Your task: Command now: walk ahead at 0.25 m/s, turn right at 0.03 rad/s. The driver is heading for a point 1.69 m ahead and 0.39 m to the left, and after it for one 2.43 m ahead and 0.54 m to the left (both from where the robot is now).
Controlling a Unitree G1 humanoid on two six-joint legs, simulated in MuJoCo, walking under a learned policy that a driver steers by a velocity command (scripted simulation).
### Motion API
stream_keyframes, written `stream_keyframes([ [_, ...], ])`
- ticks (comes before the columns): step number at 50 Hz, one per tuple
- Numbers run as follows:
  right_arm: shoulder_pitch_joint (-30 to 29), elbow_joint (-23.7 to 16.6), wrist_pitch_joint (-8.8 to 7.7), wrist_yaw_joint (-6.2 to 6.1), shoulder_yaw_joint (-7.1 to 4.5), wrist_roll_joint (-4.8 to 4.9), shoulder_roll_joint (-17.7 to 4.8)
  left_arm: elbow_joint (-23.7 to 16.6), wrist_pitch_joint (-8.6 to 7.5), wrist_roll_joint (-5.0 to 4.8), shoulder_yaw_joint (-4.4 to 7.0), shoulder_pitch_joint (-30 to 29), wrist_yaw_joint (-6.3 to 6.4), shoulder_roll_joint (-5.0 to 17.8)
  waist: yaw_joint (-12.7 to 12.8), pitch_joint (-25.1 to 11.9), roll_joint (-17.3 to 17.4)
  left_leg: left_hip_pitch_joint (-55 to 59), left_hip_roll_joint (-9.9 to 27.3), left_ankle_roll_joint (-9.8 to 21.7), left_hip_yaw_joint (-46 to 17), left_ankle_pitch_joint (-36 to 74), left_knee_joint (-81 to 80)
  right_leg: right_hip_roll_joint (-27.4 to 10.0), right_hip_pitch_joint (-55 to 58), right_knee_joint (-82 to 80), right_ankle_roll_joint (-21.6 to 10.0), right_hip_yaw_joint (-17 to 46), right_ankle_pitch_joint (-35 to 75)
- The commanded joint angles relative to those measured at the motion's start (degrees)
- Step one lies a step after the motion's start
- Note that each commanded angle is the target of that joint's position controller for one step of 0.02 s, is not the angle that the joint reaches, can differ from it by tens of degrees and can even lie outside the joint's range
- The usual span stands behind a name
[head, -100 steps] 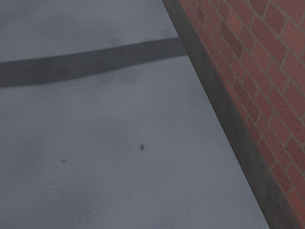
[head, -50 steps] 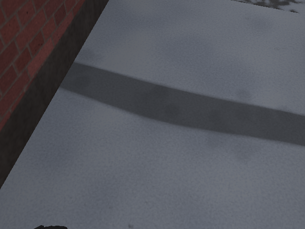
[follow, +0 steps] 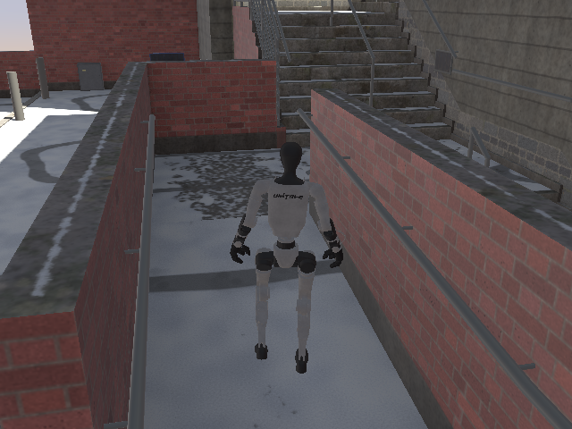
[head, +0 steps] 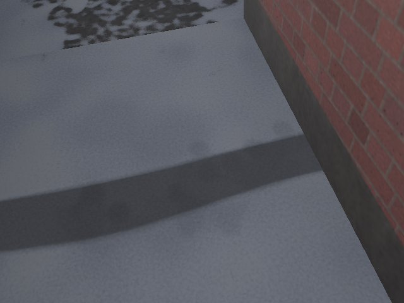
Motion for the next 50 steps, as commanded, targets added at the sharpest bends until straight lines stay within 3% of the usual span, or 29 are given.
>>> stream_keyframes([
  [1, -3.85, -4.24, -0.69, -0.24, -1.37, -1.31, -6.47, -2.5, -1.8, 0.85, 1.17, -1.38, 1.09, 6.82, 0.83, 3.54, -9.15, -18.1, 3.08, -0.99, -4.68, 8.95, 2.32, -16.02, 9.46, -16.27, -8.77, 11.88, 30.74],
  [2, -2.15, -3.23, -0.16, -0.25, -1.15, -1.44, -4.93, -2.32, -1.99, 1.48, 1.21, -1.29, 1.54, 7.19, 0.5, 2.35, -9.37, -14.65, 1.43, -1.45, -3.52, 11.3, 3.12, -14.43, 7.11, -15.96, -7.84, 7.02, 38.69],
  [5, -3.95, -4.59, 0.66, -0.74, -0.53, -0.59, -1.37, -1.1, -1.96, 2.89, 1.27, -0.43, 2.44, 7.87, 0.69, 2.98, -7.9, -10.62, -1.45, -2.13, -3.43, 16.49, -5.24, -12.51, 1.83, -16.78, -6.46, -1.31, 44.2],
  [7, -7.43, -6.69, 0.6, -0.15, 0.28, -1.17, 0.73, -0.83, -0.85, 2.25, 1.11, -0.55, 3.35, 8.25, 1.6, 3.01, -8.77, -8.79, -2.02, -1.41, -0.49, 20.79, -15.04, -11.74, 2.42, -16.21, -4.68, -4.47, 45.49],
  [9, -11.53, -9.18, 0.59, 1.31, 0.91, -1.56, 2.11, -0.22, 0.49, 1.38, 1.49, 1.4, 4.57, 10.2, 3.11, 2.19, -9.59, -9.18, -2.34, -0.29, 1.76, 18.7, -20.39, -14.32, 6.61, -14.43, -4.02, -3.86, 50.28],
  [11, -12.26, -10.63, 0.74, 2.87, 0.44, -1.02, 0.54, -0.54, 2.0, 0.85, 2.0, 1.64, 5.5, 11.86, 2.95, 0.5, -10.26, -8.21, -3.0, 0.94, 3.12, 14.66, -23.48, -15.49, 10.8, -10.62, -3.95, -3.57, 56.5],
  [14, -7.36, -10.9, 1.65, 4.0, -0.55, -0.62, -2.06, -2.23, 3.06, -0.49, 2.17, -1.46, 6.65, 12.29, -0.65, -4.08, -10.43, -1.86, -6.58, 4.02, 4.87, 10.43, -29.87, -16.45, 15.1, -0.74, -4.09, -3.71, 69.13],
  [15, -2.13, -10.0, 1.62, 3.62, -1.31, -0.7, -3.57, -2.3, 3.21, -1.03, 2.07, -2.05, 6.86, 12.25, -3.84, -7.1, -9.87, 6.55, -7.93, 5.92, 4.3, 15.61, -35.45, -15.15, 13.63, 7.05, -2.65, -4.97, 69.03],
  [16, 3.24, -8.93, 1.78, 2.7, -2.67, -0.97, -6.67, -2.53, 2.66, -0.43, 1.54, 0.19, 6.5, 11.26, -6.25, -11.31, -6.65, 20.36, -7.54, 8.08, -0.41, 24.06, -39.68, -11.54, 5.98, 17.77, -0.28, -5.23, 57.83],
  [17, 3.94, -9.77, 2.1, 1.37, -4.47, -1.03, -14.01, -5.33, 1.83, 2.8, 0.1, 4.52, 5.47, 5.5, -1.72, -17.02, 8.66, 38.04, 8.67, 17.5, -24.43, 46.1, -36.62, -2.45, -14.51, 36.76, 3.99, -4.4, 7.11],
  [18, 5.84, -11.26, 1.6, 0.81, -4.01, -2.25, -12.8, -4.97, 0.43, 3.06, 0.34, 3.29, 3.84, 7.36, -4.25, -27.1, 9.52, 42.32, 17.25, 28.06, -46.11, 39.71, -44.67, 5.74, -22.32, 53.59, 4.79, 8.21, -16.0],
  [19, 2.64, -11.89, 1.0, 0.28, -2.92, -1.82, -9.67, -5.5, -0.45, 1.03, 1.39, -1.05, 2.44, 9.75, -4.47, -22.48, 3.55, 38.06, 15.77, 25.02, -38.93, 33.26, -46.34, 1.48, -26.29, 57.68, 3.87, 12.75, -11.8],
  [20, 0.06, -11.71, 0.73, -0.39, -2.1, -0.18, -6.77, -6.88, -0.74, 0.37, 1.1, -4.06, 2.22, 8.57, -2.66, -13.84, -2.0, 29.39, 11.94, 20.83, -31.24, 26.67, -47.12, -0.83, -27.51, 53.43, 3.55, 11.15, -7.71],
  [21, -2.22, -11.94, 0.86, -0.82, -1.76, 0.71, -5.4, -6.42, -0.63, 0.53, 1.07, -3.67, 2.94, 8.03, -0.24, -8.11, -5.34, 22.12, 8.5, 17.11, -26.98, 19.81, -48.51, -2.81, -26.9, 48.3, 3.86, 9.86, -4.16],
  [22, -4.99, -12.31, 1.29, -1.34, -1.65, 0.97, -4.57, -6.04, -0.25, 0.95, 1.17, -3.05, 3.55, 7.97, 1.63, -5.01, -3.77, 15.17, 5.69, 15.79, -24.71, 13.31, -50.7, -3.45, -23.17, 44.57, 4.27, 9.89, -1.65],
  [23, -6.82, -13.02, 1.56, -1.51, -1.95, 0.07, -5.7, -5.48, 0.22, 1.28, 1.38, -1.61, 3.65, 8.44, 2.58, -3.38, -0.73, 9.35, 3.57, 15.25, -21.99, 13.62, -51.9, -2.51, -19.15, 43.6, 4.88, 8.0, 0.86],
  [25, -8.16, -13.15, 1.82, -1.6, -2.43, -0.58, -6.0, -5.14, 0.65, 1.28, 1.02, 0.02, 3.8, 6.4, 3.84, -2.64, 2.24, 5.53, 0.96, 14.92, -17.99, 18.12, -51.68, -1.7, -15.83, 35.23, 5.99, 6.27, 1.51],
  [29, -5.89, -12.89, 2.48, -2.02, -3.04, -1.39, -6.33, -5.62, 0.81, 0.85, 0.28, -3.12, 3.91, 4.55, 1.09, -6.7, 5.26, 8.89, 1.22, 14.68, -19.55, 17.78, -49.19, -1.05, -14.44, 23.36, 7.5, 6.38, 1.82],
  [33, -5.9, -13.65, 4.06, -2.53, -2.53, -0.7, -5.88, -5.29, 0.85, 0.41, 0.44, -2.98, 2.95, 5.44, 0.01, -8.72, 6.88, 10.45, 3.0, 13.68, -23.54, 16.51, -46.41, -0.78, -9.58, 16.07, 6.73, 6.35, 3.27],
  [35, -6.69, -13.4, 5.01, -2.55, -2.15, 0.72, -5.83, -4.08, -0.11, 0.76, 1.07, 0.65, 1.73, 5.57, 2.22, -9.41, 7.65, 10.15, 2.41, 11.92, -23.45, 19.01, -43.57, -0.39, -4.04, 6.41, 4.41, 4.93, 7.5],
  [36, -6.04, -12.24, 5.52, -2.71, -1.65, 1.11, -4.01, -3.17, -0.83, 1.79, 1.26, 2.3, 1.29, 4.71, 3.77, -8.78, 5.75, 7.98, -0.77, 8.77, -20.82, 16.72, -39.72, -0.31, 0.91, -0.12, 2.86, 3.51, 11.04],
  [37, -1.71, -12.05, 5.45, -2.74, -0.65, -0.23, -0.14, -3.26, -1.34, 3.18, 1.95, 2.24, 1.26, 8.71, 1.18, -6.71, -6.08, 2.25, -7.16, 4.41, -14.9, 3.37, -28.08, -11.81, 3.66, -6.65, -0.64, 16.85, 13.51],
  [38, 3.05, -11.06, 5.01, -3.03, -0.83, -1.07, -0.49, -5.97, -0.76, 3.13, 1.85, -1.97, 1.55, 9.9, -1.16, -2.55, -17.81, -5.94, -14.18, 1.09, -9.36, -10.64, -18.52, -21.05, 3.61, -8.61, -6.35, 26.61, 25.81],
  [39, 0.02, -13.04, 4.36, -3.48, -2.29, -1.22, -4.63, -6.21, -0.85, 4.28, 2.8, -2.27, 1.55, 12.12, 0.41, -2.4, -23.09, -8.24, -11.19, 0.08, -10.15, -10.3, -7.99, -26.31, -4.01, -14.98, -14.17, 37.26, 14.88],
  [40, -3.39, -12.49, 4.47, -3.69, -3.23, -0.92, -8.14, -7.39, -1.17, 3.34, 2.68, -5.19, 2.31, 10.79, 1.33, -0.13, -16.42, -8.45, -9.17, -0.05, -11.97, -4.52, -1.49, -22.52, -5.65, -15.67, -12.99, 33.0, 5.15],
  [41, -3.73, -11.55, 4.81, -3.54, -3.25, -0.44, -7.37, -7.29, -0.71, 2.55, 2.12, -7.95, 3.08, 8.55, 0.59, 1.27, -12.86, -8.78, -8.6, -0.84, -10.77, -0.29, 2.07, -18.37, -5.48, -13.99, -10.55, 25.82, 6.2],
  [45, -3.56, -9.87, 5.85, -3.92, -0.65, -1.1, 1.14, -6.35, 0.16, 1.13, -0.24, -6.25, 4.19, 1.61, 1.06, -1.12, -9.27, -4.07, -6.8, -3.86, -8.68, 6.99, -6.06, -11.77, 0.11, -12.13, -8.3, 13.56, 15.27],
  [48, -7.51, -10.27, 5.31, -3.54, 0.85, -1.18, 4.49, -4.69, 0.47, 1.06, 0.42, -2.85, 3.81, 3.52, 3.77, -1.92, -13.59, 6.01, -4.61, -4.48, -3.56, 4.36, -26.44, -10.34, 1.66, -11.46, -8.13, 11.04, 15.15],
  [50, -6.17, -9.16, 4.93, -3.3, 0.44, -0.88, 2.75, -3.83, 0.45, 0.66, 1.17, -1.05, 3.27, 5.85, 3.45, -1.61, -13.64, 11.85, -5.54, -3.76, -1.3, 6.32, -37.0, -10.91, 0.84, -9.21, -8.84, 11.87, 15.61],
])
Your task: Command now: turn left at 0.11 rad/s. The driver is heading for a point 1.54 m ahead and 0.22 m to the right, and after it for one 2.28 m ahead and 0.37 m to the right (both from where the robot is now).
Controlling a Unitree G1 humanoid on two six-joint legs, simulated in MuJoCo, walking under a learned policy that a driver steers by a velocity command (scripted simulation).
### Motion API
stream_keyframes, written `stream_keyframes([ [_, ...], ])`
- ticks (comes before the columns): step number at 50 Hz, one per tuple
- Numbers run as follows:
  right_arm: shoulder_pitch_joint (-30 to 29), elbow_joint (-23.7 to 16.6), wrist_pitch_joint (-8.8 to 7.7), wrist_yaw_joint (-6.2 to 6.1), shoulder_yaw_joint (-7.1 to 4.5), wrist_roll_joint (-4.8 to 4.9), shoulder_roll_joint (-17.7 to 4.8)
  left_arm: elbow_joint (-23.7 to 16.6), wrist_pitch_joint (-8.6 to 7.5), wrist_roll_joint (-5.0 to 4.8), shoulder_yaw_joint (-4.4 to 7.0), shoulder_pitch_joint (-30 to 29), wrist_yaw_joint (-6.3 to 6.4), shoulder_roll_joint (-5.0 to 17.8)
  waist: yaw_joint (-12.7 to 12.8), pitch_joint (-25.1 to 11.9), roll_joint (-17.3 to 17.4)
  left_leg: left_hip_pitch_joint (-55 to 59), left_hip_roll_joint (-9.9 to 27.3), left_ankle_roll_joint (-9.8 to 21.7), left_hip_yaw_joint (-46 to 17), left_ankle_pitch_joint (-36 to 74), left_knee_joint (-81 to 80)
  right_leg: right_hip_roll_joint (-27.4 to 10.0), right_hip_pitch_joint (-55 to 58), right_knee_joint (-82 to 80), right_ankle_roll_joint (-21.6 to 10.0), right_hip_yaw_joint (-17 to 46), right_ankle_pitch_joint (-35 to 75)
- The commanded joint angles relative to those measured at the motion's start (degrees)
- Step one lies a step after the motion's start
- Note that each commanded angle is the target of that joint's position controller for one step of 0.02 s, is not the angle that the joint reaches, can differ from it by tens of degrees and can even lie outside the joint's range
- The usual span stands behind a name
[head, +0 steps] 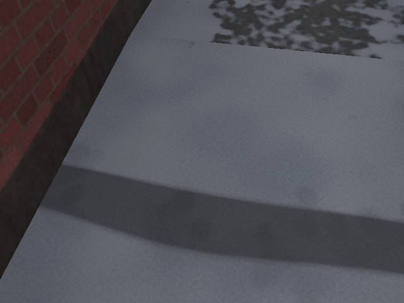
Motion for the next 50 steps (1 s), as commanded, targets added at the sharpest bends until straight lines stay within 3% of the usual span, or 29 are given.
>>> stream_keyframes([
  [1, -1.38, -2.77, -1.57, 0.24, -0.34, -0.29, -2.38, -1.39, -0.77, -0.93, 2.61, 1.27, -0.37, 9.89, -0.75, -2.81, -10.44, 8.36, -1.47, 0.98, 4.51, 7.28, -19.01, -9.28, 2.7, -5.95, -8.89, 9.82, 12.99],
  [3, 0.61, -2.13, -1.74, -0.17, -0.98, -0.67, -6.23, 0.18, -2.35, -0.52, 2.14, 3.41, -0.92, 8.69, -1.08, -5.77, -6.3, 16.81, 3.87, 3.02, -1.43, 22.7, -21.71, -7.85, 1.04, -3.31, -4.23, 8.32, 16.11],
  [4, 1.28, -1.71, -1.67, -0.68, -1.68, -0.96, -9.9, -0.06, -3.72, 0.44, 2.02, 5.84, -1.54, 8.12, 1.43, -8.25, 1.12, 22.51, 7.45, 4.93, -4.19, 36.1, -15.88, -4.86, -3.3, -1.68, -1.97, 6.04, 13.41],
  [5, 1.21, -1.91, -1.37, -0.81, -1.53, 0.13, -8.44, 0.81, -4.38, 1.09, 1.85, 4.28, -2.04, 7.72, -0.27, -8.97, 3.27, 23.46, 7.55, 6.87, -3.99, 37.49, -14.51, -1.99, -5.36, -0.7, 0.14, 3.47, 8.58],
  [6, 1.55, 0.22, -1.49, -0.17, -1.07, 0.41, -5.78, 0.62, -4.33, 0.6, 1.49, 2.23, -1.77, 6.07, -0.79, -8.8, 6.55, 16.4, 6.5, 8.1, -4.18, 22.03, -16.27, -0.77, -1.05, -1.7, 2.09, 0.41, 5.64],
  [7, -0.58, -0.2, -1.81, 0.13, -0.57, 0.17, -3.69, 0.9, -3.77, 0.41, 1.78, -1.58, -1.24, 6.98, -1.88, -5.2, 3.34, 11.76, 5.13, 7.87, -4.23, 17.26, -18.35, -0.64, 0.46, -0.21, 2.94, -0.03, 5.94],
  [9, -2.22, -0.41, -2.58, 0.19, -0.33, -1.04, -3.94, 1.49, -2.58, 0.74, 2.21, -1.49, -0.32, 6.88, -0.8, -2.2, 4.44, 7.98, 5.28, 7.86, -5.02, 12.17, -20.92, -0.57, 0.9, 0.03, 3.27, -0.73, 4.6],
  [13, -1.4, 0.91, -3.34, 0.29, 0.01, -0.62, -3.37, 4.59, -2.07, 0.65, 2.42, 0.67, 0.31, 6.3, -0.48, -1.33, 3.18, 7.06, 4.83, 6.97, -4.83, 9.13, -21.37, -0.88, 2.49, -0.62, 3.41, -0.52, 5.78],
  [14, 0.64, 2.03, -3.3, 0.2, -0.16, -0.4, -3.57, 5.75, -2.03, 0.44, 2.47, 1.43, 0.2, 6.05, -1.13, -2.52, 3.49, 8.06, 4.41, 7.46, -4.84, 0.61, -22.28, 0.31, 2.3, 0.74, 3.38, -2.12, 1.66],
  [17, 6.27, 4.3, -2.71, 0.55, -1.49, 0.64, -8.6, 4.64, -2.74, -1.06, 3.01, -3.29, 0.36, 7.24, -5.14, 3.05, 10.41, 9.4, 12.53, 14.76, -19.42, -26.14, -32.16, 2.36, -11.38, 13.3, 2.29, -4.19, -8.14],
  [19, 8.08, 5.28, -4.27, 0.27, -1.57, 0.44, -8.74, 3.39, -3.9, -2.14, 3.67, -5.45, -0.34, 8.21, -5.72, 5.55, 11.52, 13.25, 18.6, 19.04, -28.36, -22.97, -35.83, -1.54, -22.04, 26.78, 0.04, 1.67, -14.54],
  [21, 6.12, 5.02, -5.58, 0.18, -1.39, 1.21, -7.48, 4.72, -4.61, -2.54, 4.04, -3.34, -1.14, 8.5, -3.68, 3.97, 7.06, 18.19, 18.48, 18.57, -25.94, -16.22, -35.13, -4.11, -26.38, 29.31, -1.42, 3.24, -12.78],
  [23, 2.92, 4.59, -6.48, 0.09, -1.68, 1.58, -7.29, 6.02, -5.04, -1.78, 3.27, -2.68, -1.97, 6.9, -1.8, 3.11, 4.48, 14.17, 15.28, 15.91, -18.37, -7.18, -34.95, -4.31, -19.64, 23.69, -1.74, 1.82, -9.35],
  [26, 0.57, 5.19, -6.19, 0.97, -2.02, 1.52, -7.61, 9.52, -5.08, -1.65, 3.16, 4.17, -2.52, 7.0, 2.19, -0.26, 5.15, 4.81, 9.71, 14.08, -8.38, -2.3, -31.43, -0.77, 0.12, 11.83, -0.77, -4.06, -2.35],
  [27, 0.35, 5.9, -5.88, 1.27, -1.79, 2.28, -6.46, 11.93, -4.92, -2.18, 3.41, 9.38, -2.65, 6.46, 4.7, -0.54, 4.18, 0.1, 7.92, 13.48, -5.68, -4.87, -27.35, 1.66, 8.38, 6.83, -0.45, -7.17, 2.5],
  [28, 1.21, 6.12, -5.91, 1.42, -0.99, 1.79, -3.88, 14.63, -4.69, -1.8, 3.96, 14.47, -2.62, 7.45, 6.23, -1.09, 0.22, -4.61, 5.18, 12.11, -3.37, -4.09, -20.03, 3.54, 15.85, 5.67, 0.11, -7.82, 1.97],
  [29, -0.11, 5.14, -6.33, 1.72, 0.17, 0.79, -0.3, 15.71, -4.58, -1.27, 4.8, 20.64, -2.22, 10.27, 8.34, -3.84, -8.63, -11.64, 0.81, 8.2, 2.59, -0.3, -1.11, -4.36, 23.68, 0.89, -2.14, 4.67, -2.71],
  [30, 1.0, 3.76, -7.0, 1.96, 0.93, -1.27, 2.32, 13.78, -4.29, -2.0, 4.23, 21.73, -2.48, 14.23, 5.81, -6.51, -22.88, -19.6, -2.31, 5.11, 4.4, -14.87, 19.18, -16.69, 25.49, -3.83, -6.77, 24.42, 5.07],
  [31, 3.7, 2.58, -7.77, 2.17, 0.11, 2.03, 0.37, 13.05, -4.72, -1.36, 4.69, 20.25, -2.94, 16.13, 4.13, -6.12, -25.44, -29.82, -2.15, 6.35, -0.12, -14.32, 27.85, -25.45, 23.02, -19.27, -17.62, 48.69, -24.02],
  [32, -4.45, 0.75, -8.06, 1.98, -0.78, 3.82, -4.74, 10.77, -5.46, -0.95, 3.98, 14.02, -3.26, 13.56, 4.02, 4.19, -14.9, -36.24, 2.32, 8.15, -1.09, -10.03, 31.51, -24.53, 16.31, -21.57, -17.4, 47.43, -37.59],
  [33, -7.51, 0.08, -8.03, 1.82, -0.98, 3.22, -5.83, 9.65, -5.91, -0.08, 2.99, 9.57, -3.13, 11.37, 3.35, 8.29, -10.05, -37.65, 4.59, 9.08, -0.3, -2.4, 31.47, -22.09, 12.63, -20.7, -15.43, 39.2, -31.92],
  [34, -6.44, 1.26, -7.91, 1.75, -0.91, 2.02, -4.81, 9.12, -6.14, 0.44, 2.17, 7.73, -3.19, 10.52, 1.72, 7.65, -7.16, -34.07, 6.08, 9.17, -0.27, 2.8, 29.15, -18.57, 10.06, -20.88, -13.4, 31.86, -22.89],
  [35, -4.42, 1.97, -7.99, 1.92, -1.27, 1.01, -4.92, 9.19, -6.2, 0.29, 1.79, 7.13, -3.29, 9.51, 0.7, 6.34, -6.33, -30.16, 6.53, 8.54, 0.23, 7.74, 24.88, -15.52, 9.51, -21.21, -11.57, 25.49, -15.33],
  [37, -2.27, 4.31, -7.38, 2.13, -1.3, 1.1, -2.9, 11.05, -5.92, 0.02, 1.22, 11.13, -2.79, 7.99, 0.41, 4.89, -7.26, -26.98, 5.55, 6.44, 2.8, 14.29, 21.82, -12.98, 11.01, -21.53, -9.9, 16.75, -3.53],
  [41, -8.79, 3.21, -6.89, 2.38, -0.57, 0.65, 0.24, 12.19, -5.17, -0.38, 0.97, 14.71, -1.2, 7.58, 0.93, 4.67, -5.15, -26.02, 4.65, 4.21, 4.53, 22.15, 11.9, -11.68, 12.27, -22.18, -8.95, 8.15, 12.68],
  [44, -15.67, 1.48, -7.46, 3.7, 0.4, 1.79, 1.49, 13.73, -4.9, -0.82, 0.57, 16.64, -0.92, 7.1, 2.19, 6.52, -6.06, -22.47, 4.3, 3.53, 6.03, 25.09, 3.63, -11.78, 10.66, -23.57, -8.48, 4.34, 15.28],
  [47, -18.6, 0.08, -7.83, 4.65, 0.71, 1.52, 0.24, 14.99, -4.8, -1.21, 1.26, 18.11, -1.3, 9.49, 2.51, 8.3, -6.41, -20.53, 3.94, 5.09, 7.07, 22.7, -0.19, -14.35, 13.92, -24.9, -9.2, 3.0, 15.77],
  [49, -20.19, -1.39, -7.87, 5.46, 0.58, 1.42, -0.58, 16.27, -4.34, -1.41, 0.85, 19.11, -1.34, 7.64, 1.88, 8.01, -6.7, -18.56, 3.03, 7.76, 8.45, 17.24, -3.72, -15.23, 17.97, -22.49, -8.79, 1.66, 21.98],
  [50, -18.8, -1.35, -7.69, 5.49, 0.12, 1.55, -1.74, 16.21, -4.04, -1.47, 1.46, 17.24, -1.29, 9.49, 0.09, 6.86, -8.85, -15.19, 2.05, 8.89, 9.0, 14.21, -5.06, -15.65, 19.07, -19.06, -7.97, 0.98, 30.76],
])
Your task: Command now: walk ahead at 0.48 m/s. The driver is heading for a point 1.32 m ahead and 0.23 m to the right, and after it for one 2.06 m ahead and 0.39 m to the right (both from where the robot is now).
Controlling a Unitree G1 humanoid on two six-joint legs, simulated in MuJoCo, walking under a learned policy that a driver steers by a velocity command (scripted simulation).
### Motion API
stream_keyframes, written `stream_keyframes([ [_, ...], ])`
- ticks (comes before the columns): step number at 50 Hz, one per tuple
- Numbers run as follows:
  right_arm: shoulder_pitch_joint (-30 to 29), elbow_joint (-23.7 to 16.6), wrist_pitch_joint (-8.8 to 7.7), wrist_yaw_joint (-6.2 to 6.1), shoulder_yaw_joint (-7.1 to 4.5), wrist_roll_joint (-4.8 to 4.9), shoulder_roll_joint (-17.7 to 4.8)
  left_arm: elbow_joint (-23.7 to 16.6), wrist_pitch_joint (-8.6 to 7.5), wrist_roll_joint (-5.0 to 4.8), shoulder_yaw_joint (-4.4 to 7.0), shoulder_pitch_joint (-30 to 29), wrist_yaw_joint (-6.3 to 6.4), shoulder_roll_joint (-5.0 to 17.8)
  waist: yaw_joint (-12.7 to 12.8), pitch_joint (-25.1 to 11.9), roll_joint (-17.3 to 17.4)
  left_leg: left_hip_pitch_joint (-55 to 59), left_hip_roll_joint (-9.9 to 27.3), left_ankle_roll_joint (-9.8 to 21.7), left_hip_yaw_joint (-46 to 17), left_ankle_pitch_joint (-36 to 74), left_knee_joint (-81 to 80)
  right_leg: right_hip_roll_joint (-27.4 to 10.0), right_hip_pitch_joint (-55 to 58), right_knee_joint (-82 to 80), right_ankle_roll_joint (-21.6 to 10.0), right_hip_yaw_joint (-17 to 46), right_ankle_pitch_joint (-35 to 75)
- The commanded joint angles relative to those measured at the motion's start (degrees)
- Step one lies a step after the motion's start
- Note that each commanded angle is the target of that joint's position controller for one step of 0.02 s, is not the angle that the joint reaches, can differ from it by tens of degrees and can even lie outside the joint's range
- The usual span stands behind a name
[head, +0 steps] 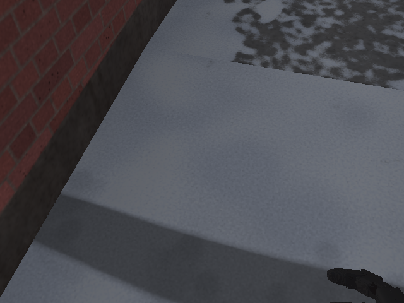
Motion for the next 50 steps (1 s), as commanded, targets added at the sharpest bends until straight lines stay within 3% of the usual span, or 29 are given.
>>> stream_keyframes([
  [1, -2.63, -5.11, -0.26, 0.53, -1.63, 0.13, -6.13, -1.01, 0.2, -0.25, 2.54, 1.11, 0.24, 11.2, -5.44, 2.84, -10.02, 10.1, -2.9, 3.35, 2.77, -7.47, -3.06, -15.07, -4.68, 7.0, -8.05, 1.4, 45.12],
  [2, 5.68, -3.16, 0.09, 0.09, -3.0, 0.19, -8.12, -1.26, 0.65, -0.09, 2.65, -0.5, 0.28, 11.97, -10.19, -2.21, -10.95, 20.79, -6.08, 4.75, 4.7, -9.73, -3.67, -13.73, -6.14, 16.46, -7.12, 0.02, 58.21],
  [3, 16.24, -0.68, 0.54, -0.34, -4.58, 1.44, -11.26, -1.85, 0.69, 0.4, 2.26, -1.01, 0.56, 11.29, -15.33, -8.82, -11.34, 38.46, -4.47, 6.29, 0.24, -8.96, -4.3, -11.71, -14.61, 29.66, -5.43, -0.64, 58.47],
  [4, 25.73, 1.28, 1.07, -1.25, -5.92, 1.23, -17.14, -3.86, 0.48, 1.81, 0.69, 0.34, 0.18, 6.58, -15.87, -20.49, 1.65, 61.29, 9.72, 10.19, -19.39, -13.2, -4.96, -5.76, -32.37, 50.01, -3.02, -0.55, 30.83],
  [5, 29.55, 2.97, 0.9, -0.85, -5.49, 0.46, -18.06, -4.0, -1.07, -0.25, -0.52, 5.47, -0.87, 0.66, -12.55, -31.17, 15.72, 68.58, 21.5, 19.2, -54.61, -41.48, -25.15, 5.67, -45.85, 66.14, -1.1, 8.53, -9.86],
  [6, 25.66, 3.24, -0.09, -1.3, -3.84, -0.22, -12.12, -5.46, -2.55, -2.66, 1.78, -3.67, -1.36, 8.11, -13.24, -19.76, 9.26, 59.85, 20.04, 15.9, -55.13, -42.96, -32.02, 2.94, -52.87, 74.74, -2.06, 13.42, -8.37],
  [7, 19.95, 3.46, -1.37, -1.34, -2.86, -0.35, -9.7, -8.49, -2.92, -2.69, 2.76, -11.43, -1.27, 11.08, -11.46, -7.51, 5.68, 49.74, 18.31, 13.33, -42.7, -32.18, -29.34, -0.98, -57.63, 76.41, -3.33, 9.13, -3.21],
  [8, 15.44, 3.05, -2.29, -0.99, -2.14, -0.58, -7.94, -8.96, -2.86, -1.37, 2.71, -13.73, -0.83, 10.36, -8.99, -5.44, -1.46, 40.06, 15.67, 11.78, -32.72, -20.96, -29.5, -4.7, -53.16, 73.6, -3.97, 8.22, 3.01],
  [9, 12.75, 3.55, -3.08, -0.65, -1.69, -1.14, -6.18, -8.8, -2.34, -0.67, 2.98, -12.73, -0.52, 9.07, -5.78, -3.6, -1.91, 32.62, 12.57, 10.29, -25.11, -14.76, -30.61, -6.71, -48.54, 70.17, -4.0, 7.77, 6.7],
  [10, 12.63, 5.25, -2.99, -0.36, -1.2, -2.35, -4.98, -8.38, -1.4, -0.48, 2.87, -9.8, -0.66, 7.65, -3.5, -3.88, 0.61, 28.69, 9.38, 8.99, -18.69, -12.8, -30.79, -7.55, -44.78, 70.25, -3.97, 7.76, 8.94],
  [12, 14.2, 7.33, -2.88, -0.24, -0.94, -1.87, -4.45, -8.11, 0.25, -1.02, 2.49, -7.72, -0.83, 5.13, -2.16, -2.02, 3.2, 24.82, 8.09, 10.21, -13.37, -10.9, -32.65, -7.83, -45.84, 71.64, -3.23, 6.23, 9.15],
  [15, 16.28, 9.16, -2.5, -1.04, -0.93, -2.1, -7.05, -11.6, 1.23, -0.17, 2.36, -13.66, -0.58, 5.77, -2.18, 2.14, 2.82, 22.79, 8.18, 11.36, -11.53, -10.91, -34.99, -8.68, -54.34, 67.71, -0.57, 5.44, 13.58],
  [21, 23.16, 11.09, -2.1, -2.7, -0.83, -2.38, -9.76, -15.5, 0.47, -0.04, 1.65, -25.36, -1.37, 6.05, -6.98, 2.03, 1.24, 33.75, 10.01, 9.39, -4.58, -3.31, -35.1, -6.16, -62.04, 51.96, 1.3, 4.66, 22.26],
  [26, 26.82, 12.33, 0.36, -3.3, -0.7, -2.39, -10.75, -19.92, -0.38, -0.65, 0.61, -35.13, -3.32, 4.39, -11.19, 4.73, 2.49, 45.55, 12.31, 7.24, 0.48, 3.28, -34.26, -3.97, -63.46, 40.66, -0.32, -0.29, 19.11],
  [28, 25.62, 12.03, 1.26, -3.73, -0.8, -1.68, -11.51, -21.12, -0.53, -0.93, 0.43, -34.8, -4.65, 4.13, -9.42, 4.6, 4.47, 48.06, 13.18, 6.27, 2.94, 14.11, -31.06, -2.32, -59.21, 36.75, -2.54, -2.87, 13.59],
  [29, 24.53, 11.11, 1.29, -3.76, -0.79, -1.74, -11.85, -21.08, -0.31, -1.04, 0.94, -32.95, -5.15, 5.34, -7.81, 2.48, 6.47, 47.63, 13.33, 5.83, 4.93, 29.34, -27.53, -0.22, -53.29, 36.97, -4.04, -5.04, 11.45],
  [31, 21.42, 9.54, 2.07, -4.41, -1.43, -1.99, -14.39, -18.96, 0.27, -1.16, 3.33, -21.06, -5.5, 9.89, -0.22, -5.63, 9.67, 47.46, 12.59, 4.06, 7.35, 54.73, -11.14, 5.17, -37.24, 35.59, -7.24, -7.41, 8.26],
  [32, 20.72, 8.44, 2.17, -4.88, -1.43, -1.57, -14.88, -16.62, 0.46, -1.23, 5.45, -11.5, -5.11, 14.12, 4.5, -10.97, 7.1, 40.54, 10.38, 2.05, 7.8, 49.7, 1.69, 6.42, -21.21, 29.79, -9.32, -4.38, 12.58],
  [33, 23.62, 6.17, 1.29, -4.83, -0.03, -3.4, -10.85, -15.1, 1.32, -1.45, 7.28, -4.35, -3.84, 20.34, 4.01, -17.93, -6.47, 22.89, 6.13, -0.32, 7.59, 17.4, 20.76, -5.88, -0.97, 29.0, -13.26, 15.56, 11.29],
  [34, 26.66, 4.06, -1.51, -3.28, 1.99, -3.24, -3.89, -16.9, 1.13, -1.64, 7.11, -6.01, -3.44, 22.0, -0.93, -27.9, -17.16, 1.96, -7.29, -3.17, -3.17, -27.6, 39.48, -19.43, 14.84, 14.25, -25.82, 52.14, -2.47],
  [35, 18.09, 2.84, -4.28, -2.15, -0.24, -0.71, -11.94, -16.46, 0.76, -0.42, 6.06, -5.28, -2.92, 17.17, 2.92, -25.26, -8.71, -4.34, -4.34, -1.28, -12.39, -23.97, 44.11, -18.08, 12.03, 7.83, -22.14, 53.81, -6.74],
  [36, 13.03, 1.25, -5.35, -1.77, -0.4, 1.16, -11.72, -15.98, 0.23, 0.22, 5.29, -7.93, -2.7, 14.29, 1.59, -14.63, -5.92, -7.83, -1.52, 0.13, -10.69, -20.26, 43.26, -15.84, 3.82, 9.35, -18.98, 43.24, -1.88],
  [37, 11.35, 0.47, -5.75, -2.07, 0.02, -0.01, -10.25, -16.67, -0.38, 0.11, 4.74, -11.98, -2.79, 12.8, -1.48, -8.55, 1.34, -5.59, 1.25, 0.59, -10.26, -16.62, 38.27, -12.99, -7.15, 9.2, -17.09, 34.74, 6.38],
  [38, 12.07, 0.82, -5.25, -2.5, -0.47, -0.94, -10.39, -17.66, -0.7, 0.42, 4.14, -15.52, -2.83, 10.82, -4.25, -6.72, 1.45, -0.96, 3.18, 0.61, -10.01, -14.49, 34.05, -10.16, -14.46, 8.78, -15.71, 27.67, 12.39],
  [39, 13.86, 0.75, -4.33, -2.44, -0.62, -1.06, -10.17, -18.43, -0.67, 0.77, 3.63, -17.34, -2.79, 9.46, -6.44, -5.39, -0.3, 2.29, 4.03, 0.47, -9.96, -13.29, 32.64, -7.82, -18.94, 7.59, -15.26, 23.55, 14.63],
  [42, 13.79, -0.49, -2.29, -2.28, -0.69, -2.47, -8.68, -18.85, -0.72, -0.22, 3.8, -16.16, -2.13, 10.43, -7.7, -3.44, -1.83, 2.0, 3.7, -2.1, -7.22, -10.61, 27.98, -5.41, -24.47, 5.74, -15.72, 17.95, 21.01],
  [45, 7.02, -3.85, -1.72, -2.81, -0.5, -3.27, -8.1, -18.75, -0.15, -0.19, 4.45, -12.59, -0.8, 13.2, -5.86, -1.35, -2.73, -0.26, 2.37, -5.36, -6.04, -3.23, 16.82, -4.34, -26.93, 4.7, -14.96, 17.12, 18.36],
  [47, 3.91, -4.65, -1.7, -2.81, -0.05, -2.43, -7.06, -18.35, -0.02, -0.23, 4.16, -10.38, -0.41, 12.46, -4.26, -1.3, -5.48, 0.18, 1.14, -6.35, -5.74, 1.66, 7.23, -3.82, -24.97, 4.76, -13.5, 15.48, 14.21],
  [50, -2.61, -6.01, -2.35, -2.12, 0.37, -1.86, -6.56, -17.06, 0.08, -0.29, 4.17, -7.04, -0.09, 12.87, -0.98, -0.72, -6.02, 3.62, -0.73, -6.85, -4.12, 5.05, -2.34, -5.21, -22.4, 5.25, -12.2, 15.49, 13.04],
])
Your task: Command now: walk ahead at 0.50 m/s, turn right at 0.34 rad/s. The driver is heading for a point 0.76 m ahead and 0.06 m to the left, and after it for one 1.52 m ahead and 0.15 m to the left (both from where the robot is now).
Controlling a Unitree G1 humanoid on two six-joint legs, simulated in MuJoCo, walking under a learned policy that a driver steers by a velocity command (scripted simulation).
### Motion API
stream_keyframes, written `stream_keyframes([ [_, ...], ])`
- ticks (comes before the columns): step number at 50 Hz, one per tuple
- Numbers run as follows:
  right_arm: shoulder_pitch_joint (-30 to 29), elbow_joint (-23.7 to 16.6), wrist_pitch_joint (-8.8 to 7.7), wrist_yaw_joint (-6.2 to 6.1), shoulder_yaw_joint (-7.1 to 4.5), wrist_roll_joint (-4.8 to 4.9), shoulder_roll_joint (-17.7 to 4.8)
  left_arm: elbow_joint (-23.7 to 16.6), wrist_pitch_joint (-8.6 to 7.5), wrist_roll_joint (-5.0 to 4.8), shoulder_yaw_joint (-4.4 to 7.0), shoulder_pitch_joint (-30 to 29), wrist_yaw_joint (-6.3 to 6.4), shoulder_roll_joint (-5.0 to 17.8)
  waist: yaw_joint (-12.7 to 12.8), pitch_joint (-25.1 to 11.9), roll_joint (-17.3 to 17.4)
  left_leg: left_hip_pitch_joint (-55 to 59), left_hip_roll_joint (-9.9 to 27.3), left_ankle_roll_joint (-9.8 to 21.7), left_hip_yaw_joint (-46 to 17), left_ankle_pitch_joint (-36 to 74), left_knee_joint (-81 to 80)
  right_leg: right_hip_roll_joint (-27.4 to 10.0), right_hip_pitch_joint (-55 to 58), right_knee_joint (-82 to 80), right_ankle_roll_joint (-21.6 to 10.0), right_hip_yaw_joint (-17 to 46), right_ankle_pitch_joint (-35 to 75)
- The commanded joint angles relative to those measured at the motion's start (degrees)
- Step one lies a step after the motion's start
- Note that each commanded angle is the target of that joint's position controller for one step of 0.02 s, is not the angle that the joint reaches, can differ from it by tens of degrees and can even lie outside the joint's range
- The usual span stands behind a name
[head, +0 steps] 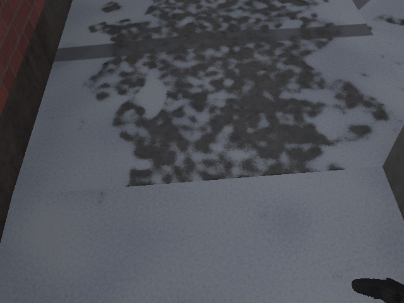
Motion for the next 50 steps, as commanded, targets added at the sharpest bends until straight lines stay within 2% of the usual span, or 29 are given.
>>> stream_keyframes([
  [1, -7.34, -4.65, -1.16, 0.73, -0.23, 0.66, -2.56, -2.03, -0.5, -0.05, 2.21, 2.98, 0.55, 9.14, 1.84, 0.9, -7.64, 6.62, -3.23, -0.5, 3.96, 3.32, -7.5, -13.42, -2.71, -5.32, -7.46, 7.73, 7.17],
  [3, -7.87, -5.03, -1.86, 1.5, -0.69, 0.96, -3.86, -1.75, -0.24, 0.16, 2.12, 3.36, 0.14, 8.91, 1.8, 1.13, -8.83, 7.94, -3.92, 1.48, 4.57, 0.27, -9.64, -15.44, 0.81, -3.64, -7.09, 9.11, 11.05],
  [5, -4.24, -4.6, -2.52, 1.91, -1.71, 0.83, -5.99, -1.91, 0.16, 0.33, 2.14, 2.18, 0.14, 9.21, -0.74, -0.35, -11.01, 12.34, -5.3, 4.14, 5.57, -4.68, -12.19, -16.95, 4.49, -0.09, -5.82, 10.25, 20.17],
  [6, 1.13, -3.09, -2.67, 2.0, -2.7, 0.66, -7.76, -2.2, 0.52, 0.37, 2.03, 0.96, 0.34, 9.39, -4.08, -2.83, -12.22, 18.88, -7.0, 6.14, 6.67, -5.64, -14.44, -15.98, 5.63, 4.88, -4.62, 9.18, 31.93],
  [7, 9.13, -1.05, -2.74, 1.8, -3.85, 0.39, -10.12, -2.63, 0.66, 0.74, 1.46, 0.08, 0.54, 8.06, -8.09, -8.49, -11.33, 30.5, -5.24, 8.95, 4.84, -4.38, -15.32, -13.03, 3.46, 15.2, -2.56, 6.12, 39.64],
  [8, 18.42, 0.13, -2.77, 1.52, -5.01, -0.28, -15.03, -3.87, 0.56, 1.82, 0.14, 2.69, 0.83, 4.79, -10.19, -18.45, -1.53, 50.94, 6.78, 15.35, -9.97, -6.29, -13.83, -9.01, -9.39, 34.03, 0.11, 4.15, 26.61],
  [9, 24.13, 3.09, -1.82, 2.14, -5.8, 0.37, -16.71, -3.41, -0.15, -0.4, -1.1, 12.11, 0.01, -0.1, -6.84, -26.28, 17.68, 67.25, 18.9, 24.61, -40.48, -26.13, -24.97, 0.24, -29.19, 52.39, 3.48, 1.42, -12.95],
  [10, 22.27, 3.13, -1.86, 1.93, -4.22, 1.49, -9.93, -2.26, -0.47, -1.92, 0.34, 7.15, -0.01, 6.93, -9.38, -18.37, 10.13, 61.95, 18.02, 22.72, -44.21, -39.68, -30.75, -2.46, -36.95, 60.93, 3.07, 4.48, -13.33],
  [11, 16.81, 2.41, -1.66, 1.25, -3.42, 1.42, -7.76, -4.75, -0.76, -2.0, 1.25, -1.87, 0.0, 9.93, -9.32, -8.14, 5.22, 52.43, 15.68, 19.85, -33.11, -33.76, -30.32, -5.29, -39.79, 62.19, 2.58, 2.46, -8.04],
  [12, 13.44, 2.02, -1.46, 0.79, -2.48, 0.47, -6.04, -5.35, -0.99, -0.87, 0.9, -5.23, -0.25, 9.02, -7.69, -4.58, 0.62, 44.42, 12.54, 18.58, -23.65, -24.82, -30.58, -7.79, -37.22, 60.05, 2.63, 0.81, -3.58],
  [13, 11.74, 2.18, -1.49, 0.79, -1.92, -0.18, -4.77, -5.63, -1.06, 0.07, 0.9, -5.73, -0.53, 7.55, -5.67, -2.17, 0.19, 38.72, 9.48, 17.57, -18.07, -20.03, -31.79, -9.54, -34.56, 56.5, 2.64, 0.19, -1.0],
  [14, 11.02, 2.58, -1.61, 0.82, -1.37, -0.67, -3.55, -5.35, -0.8, -0.09, 0.83, -4.31, -0.79, 6.28, -3.74, -1.64, 1.78, 35.23, 7.31, 16.76, -13.98, -17.24, -33.05, -10.8, -31.32, 54.56, 2.68, -0.25, 0.45],
  [18, 11.85, 4.37, -1.64, 0.82, -1.48, 1.0, -5.33, -5.71, 0.27, -0.01, -0.3, -5.34, -0.65, 2.86, -2.77, 1.29, 2.39, 29.48, 5.81, 18.24, -5.91, -11.25, -36.89, -11.75, -30.04, 43.26, 5.04, -4.23, 1.73],
  [20, 11.33, 4.5, -1.48, 0.61, -1.99, 0.82, -7.82, -6.66, 0.17, 0.56, -0.9, -8.51, -0.94, 2.19, -3.59, 1.4, 2.64, 27.32, 5.03, 17.69, -2.45, -7.84, -37.25, -11.7, -26.09, 33.32, 6.08, -5.54, 6.31],
  [22, 13.42, 5.12, -0.9, 0.55, -2.54, 1.93, -10.12, -7.36, -0.3, -0.14, -1.39, -12.05, -0.83, 1.96, -5.44, 1.82, 3.22, 28.35, 5.8, 17.41, -2.07, -10.01, -37.99, -11.11, -23.78, 26.74, 6.69, -6.83, 7.39],
  [26, 16.7, 6.64, 0.11, 0.8, -2.91, 2.38, -11.73, -8.93, -0.76, -0.28, -0.89, -17.26, -1.21, 4.61, -7.54, 2.78, 1.78, 35.95, 9.01, 16.9, -3.27, -10.25, -36.74, -10.33, -24.39, 18.91, 5.79, -7.89, 9.12],
  [28, 17.16, 6.81, 1.26, 1.11, -2.79, 2.1, -11.29, -8.93, -0.92, -0.13, -0.36, -16.45, -1.82, 5.15, -6.06, 1.43, 1.17, 37.42, 9.28, 16.08, -1.99, -7.79, -33.38, -8.8, -19.95, 16.24, 4.2, -9.71, 7.56],
  [30, 16.48, 6.75, 1.78, 1.03, -1.72, 1.21, -8.56, -5.82, -1.12, 0.1, 1.78, -5.29, -1.95, 7.98, -0.13, -4.26, 1.54, 33.91, 5.86, 13.38, 1.4, 6.32, -20.39, -6.36, -3.47, 13.46, 1.29, -11.0, 6.55],
  [31, 16.08, 5.36, 1.59, 0.92, -0.52, 0.27, -5.66, -4.39, -0.98, 0.55, 3.44, 3.88, -1.45, 12.67, 3.67, -11.81, -4.84, 25.05, 1.75, 10.06, 5.49, 2.98, -2.35, -15.19, 11.62, 12.72, -2.52, 0.07, 5.87],
  [32, 21.83, 3.88, 0.33, 1.23, 1.23, 0.19, 0.33, -2.82, -0.37, 0.38, 4.9, 8.83, -1.29, 19.32, 1.28, -18.84, -19.33, 4.6, -7.69, 5.57, 6.96, -25.76, 18.53, -28.57, 27.88, 4.88, -12.1, 27.11, -4.37],
  [33, 18.25, 4.87, -0.67, 1.45, 0.09, 1.96, -4.38, -3.06, -0.45, 0.22, 3.96, 9.06, -1.14, 14.47, 3.98, -18.2, -12.2, -4.32, -6.6, 5.63, -0.84, -31.66, 29.03, -30.31, 26.74, -2.13, -12.55, 36.81, -18.73],
  [34, 13.06, 3.28, -1.25, 1.46, -0.88, 3.12, -7.12, -3.17, -1.08, 0.55, 3.02, 5.59, -0.91, 12.22, 3.41, -9.46, -8.18, -9.1, -3.77, 6.6, -2.27, -26.82, 33.18, -29.05, 20.08, -2.6, -10.01, 29.95, -19.34],
  [35, 10.81, 2.71, -1.2, 1.18, -0.91, 2.85, -6.82, -3.39, -1.41, 0.71, 2.27, 1.13, -0.9, 10.01, 1.39, -5.94, -5.79, -7.76, -0.88, 6.69, -1.07, -21.14, 31.62, -26.69, 13.24, -3.16, -8.08, 21.6, -13.22],
  [37, 11.97, 3.03, 0.26, 0.71, -1.79, 2.14, -6.68, -2.86, -2.29, 1.32, 1.11, -4.36, -1.08, 6.1, -2.54, -1.49, -7.34, -1.22, 1.89, 6.16, -2.16, -14.4, 26.78, -22.26, 3.05, -6.07, -5.06, 9.27, -2.02],
  [39, 13.69, 4.0, 1.87, 0.34, -2.03, 2.65, -4.69, -1.87, -2.98, 2.09, 1.22, -5.39, -0.77, 5.98, -3.81, -0.51, -7.51, 1.29, 1.13, 5.39, -2.37, -11.21, 26.92, -20.96, -1.02, -8.26, -3.98, 2.1, 5.82],
  [41, 13.84, 3.87, 2.69, 0.32, -2.07, 2.26, -3.42, -0.75, -3.05, 1.77, 1.5, -4.99, -0.24, 6.43, -4.67, -0.02, -7.01, -0.96, 0.63, 4.26, -2.81, -8.58, 26.71, -20.73, -1.16, -9.19, -4.54, -2.6, 8.9],
  [45, 7.77, 1.23, 3.1, 0.78, -2.0, 2.67, -2.62, 0.01, -2.16, 2.67, 2.08, -3.26, 1.03, 8.11, -3.26, 2.84, -6.36, -8.05, 0.3, 2.36, -2.12, -2.06, 20.72, -20.83, 1.88, -10.42, -4.59, -8.5, 10.06],
  [49, 0.42, -1.42, 3.21, 1.85, -1.04, 2.14, -0.6, 1.36, -1.32, 2.44, 2.39, -0.85, 1.85, 8.88, -0.52, 5.05, -4.82, -8.2, 0.89, 2.98, 3.12, 1.09, 9.91, -21.55, 6.11, -9.84, -3.34, -13.67, 15.21],
  [50, -1.38, -2.43, 3.25, 2.16, -0.85, 2.19, -0.02, 1.8, -1.02, 1.84, 2.45, 0.13, 2.04, 8.95, 0.52, 5.63, -3.9, -8.46, 0.58, 3.43, 4.49, 0.88, 7.61, -22.31, 7.95, -9.73, -3.26, -14.56, 16.85],
])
